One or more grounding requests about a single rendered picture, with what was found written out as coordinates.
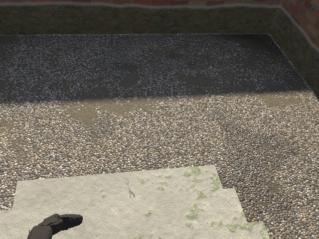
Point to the robot left hand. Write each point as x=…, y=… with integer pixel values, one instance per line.
x=54, y=224

